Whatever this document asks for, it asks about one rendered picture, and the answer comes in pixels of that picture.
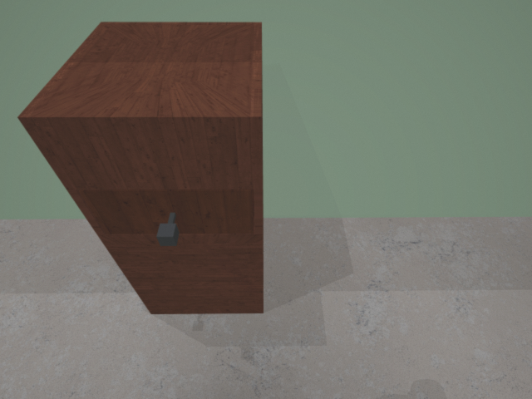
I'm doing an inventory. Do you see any handle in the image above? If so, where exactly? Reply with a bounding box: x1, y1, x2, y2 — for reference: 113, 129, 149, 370
156, 213, 180, 246

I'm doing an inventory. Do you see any cabinet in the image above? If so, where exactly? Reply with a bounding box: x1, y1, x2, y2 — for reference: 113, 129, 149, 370
17, 22, 264, 314

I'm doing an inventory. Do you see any drawer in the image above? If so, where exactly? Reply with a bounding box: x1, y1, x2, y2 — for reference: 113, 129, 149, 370
79, 190, 254, 234

